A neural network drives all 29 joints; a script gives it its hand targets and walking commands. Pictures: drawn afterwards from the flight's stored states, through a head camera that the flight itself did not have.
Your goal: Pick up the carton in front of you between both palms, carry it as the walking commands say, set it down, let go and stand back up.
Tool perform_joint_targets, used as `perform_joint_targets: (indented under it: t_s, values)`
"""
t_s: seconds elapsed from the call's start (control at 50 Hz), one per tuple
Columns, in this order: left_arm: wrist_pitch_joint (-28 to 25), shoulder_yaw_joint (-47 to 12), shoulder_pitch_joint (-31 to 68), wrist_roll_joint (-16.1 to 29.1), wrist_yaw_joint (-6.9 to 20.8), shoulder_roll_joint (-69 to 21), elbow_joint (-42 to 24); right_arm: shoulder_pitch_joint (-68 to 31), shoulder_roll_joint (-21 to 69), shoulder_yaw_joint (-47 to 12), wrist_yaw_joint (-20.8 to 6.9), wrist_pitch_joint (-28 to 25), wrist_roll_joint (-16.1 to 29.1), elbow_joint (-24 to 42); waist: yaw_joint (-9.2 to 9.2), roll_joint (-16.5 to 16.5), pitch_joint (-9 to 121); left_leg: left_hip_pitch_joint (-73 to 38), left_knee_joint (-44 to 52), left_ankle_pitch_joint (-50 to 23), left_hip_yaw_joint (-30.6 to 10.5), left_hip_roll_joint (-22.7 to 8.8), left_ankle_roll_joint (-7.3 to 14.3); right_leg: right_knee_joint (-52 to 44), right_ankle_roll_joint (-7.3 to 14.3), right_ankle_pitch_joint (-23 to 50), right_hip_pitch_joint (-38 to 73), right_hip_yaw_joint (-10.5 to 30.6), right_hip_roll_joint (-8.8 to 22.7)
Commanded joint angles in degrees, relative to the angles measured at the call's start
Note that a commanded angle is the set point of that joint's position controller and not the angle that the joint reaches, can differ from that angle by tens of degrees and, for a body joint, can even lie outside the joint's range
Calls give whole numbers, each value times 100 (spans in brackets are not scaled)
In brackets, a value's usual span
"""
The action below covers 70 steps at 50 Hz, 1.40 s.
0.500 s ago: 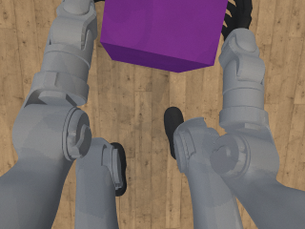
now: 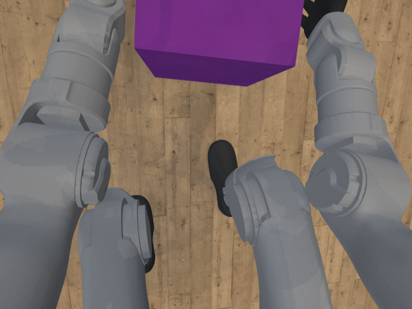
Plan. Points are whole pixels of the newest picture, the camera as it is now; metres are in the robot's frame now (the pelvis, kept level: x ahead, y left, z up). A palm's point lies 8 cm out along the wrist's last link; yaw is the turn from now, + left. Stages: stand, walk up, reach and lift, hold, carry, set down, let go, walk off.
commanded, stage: set down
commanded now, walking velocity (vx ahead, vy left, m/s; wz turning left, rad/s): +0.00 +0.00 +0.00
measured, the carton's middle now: (212, 12) +0.55 -0.14 -0.25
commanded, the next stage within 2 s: none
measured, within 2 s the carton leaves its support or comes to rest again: rests again in 0.68 s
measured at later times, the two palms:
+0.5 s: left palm out of the picture +0.57 +0.02 -0.19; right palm (324, 21) +0.49 -0.28 -0.17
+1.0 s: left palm out of the picture +0.58 +0.06 -0.22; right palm (317, 41) +0.47 -0.30 -0.20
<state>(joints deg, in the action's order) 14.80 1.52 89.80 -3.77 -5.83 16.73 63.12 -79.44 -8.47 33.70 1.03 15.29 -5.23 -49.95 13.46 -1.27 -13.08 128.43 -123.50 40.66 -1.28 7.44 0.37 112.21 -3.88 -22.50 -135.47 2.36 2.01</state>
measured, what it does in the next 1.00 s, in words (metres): stands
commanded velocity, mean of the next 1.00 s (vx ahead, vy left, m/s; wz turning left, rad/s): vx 0.00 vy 0.00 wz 0.00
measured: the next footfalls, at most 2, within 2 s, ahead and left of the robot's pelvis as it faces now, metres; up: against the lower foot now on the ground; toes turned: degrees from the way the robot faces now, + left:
none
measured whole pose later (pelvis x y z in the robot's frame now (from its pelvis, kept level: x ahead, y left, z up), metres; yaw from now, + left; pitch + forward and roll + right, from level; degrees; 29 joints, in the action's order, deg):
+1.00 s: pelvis -0.01 -0.01 -0.01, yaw -2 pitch +40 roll -6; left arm 8.6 -9.1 95.0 3.6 -1.9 25.5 66.3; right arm -83.7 -17.5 31.5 2.9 1.8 4.0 -69.3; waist 10.7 2.2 -24.9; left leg 126.0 -127.9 41.5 -4.3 6.8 -0.6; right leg 114.7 -2.7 -22.4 -132.1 -1.1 2.5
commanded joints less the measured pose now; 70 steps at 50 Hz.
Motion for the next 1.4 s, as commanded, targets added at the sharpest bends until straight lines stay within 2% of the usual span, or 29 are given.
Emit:
perform_joint_targets:
  t_s: [0.0,0.2,0.4,0.64,0.74,0.78,0.82,0.84,0.86,0.94,1.0,1.06,1.16,1.24,1.32,1.38]
  values:
    - [-462,-1033,2734,478,1257,-4743,-993,-2389,4450,-1474,-1218,-126,411,250,311,-1557,5793,-2042,1477,-2276,1,129,-27,70,114,2126,4087,-732,-490]
    - [-440,-672,2517,156,1220,-4088,-625,-2310,3935,-1044,-1209,-212,241,-202,130,-1496,4941,-1746,1512,-1750,-36,24,51,109,127,1543,3611,-672,-447]
    - [-312,-313,2040,-314,1232,-3617,-311,-2167,3488,-746,-1203,-249,107,-482,-133,-1394,4254,-1638,1445,-1744,-120,-95,122,175,146,1244,3159,-568,-448]
    - [-246,-23,1575,-700,1246,-2860,54,-1784,2832,-345,-1089,-303,-86,-738,-295,-1256,3575,-1486,1332,-1579,-202,-197,182,257,149,932,2965,-465,-447]
    - [-344,-14,1657,-669,1081,-1872,86,-1410,2003,8,-851,-504,-115,-894,-240,-1207,3585,-1686,1312,-1578,-288,-313,99,301,49,968,3105,-510,-362]
    - [-437,-50,1761,-524,874,-999,-49,-1067,1182,208,-613,-700,-67,-1076,-174,-1235,3729,-1873,1318,-1660,-321,-379,8,300,2,1099,3232,-541,-302]
    - [-587,-193,1889,-275,543,182,-199,-784,-9,361,-244,-986,69,-1231,-94,-1286,3916,-2087,1300,-1915,-394,-468,-58,323,4,1358,3339,-564,-240]
    - [-660,-295,1953,-117,385,746,-283,-699,-616,322,-45,-1147,235,-1275,-26,-1231,4024,-2206,1259,-2082,-450,-516,-73,318,2,1509,3425,-582,-212]
    - [-701,-507,2187,84,306,950,-327,-766,-822,158,81,-1252,433,-1440,20,-1261,4182,-2348,1219,-2232,-495,-554,-94,313,19,1654,3464,-587,-182]
    - [-770,-1170,2703,868,360,929,-443,-1238,-1273,-300,252,-1513,1032,-1486,367,-1635,4676,-2550,1090,-2477,-631,-715,-180,342,137,1995,3367,-593,-61]
    - [-811,-1519,2817,1209,478,723,-514,-1303,-1332,-534,272,-1596,1236,-1343,628,-1697,5072,-2614,1008,-2721,-636,-809,-196,261,212,2364,3673,-572,-36]
    - [-785,-1622,2782,1367,485,908,-452,-1126,-1460,-656,372,-1582,1376,-1254,748,-1631,5633,-2592,938,-2579,-493,-795,-213,183,214,2666,4395,-550,-43]
    - [-677,-1328,2752,1204,371,1342,-526,-1121,-1550,-786,577,-1388,1522,-667,581,-1489,6454,-2208,1100,-1722,-81,-593,-198,-43,229,2849,5762,-486,-148]
    - [-479,-970,2839,1003,300,1613,-940,-1237,-1541,-1009,783,-1120,1601,193,452,-1395,7394,-2600,1347,-1442,202,-430,-113,-328,207,2710,6457,-613,-264]
    - [-187,-640,2625,970,357,1740,-681,-1200,-1427,-1095,960,-768,1471,643,436,-997,7166,-2482,1750,-858,256,-353,5,-744,142,1908,6382,-737,-315]
    - [-121,-483,2428,996,480,1707,-310,-1194,-1194,-1152,970,-609,1352,767,374,-682,6688,-2218,2019,-672,225,-338,74,-1018,101,1542,6142,-732,-336]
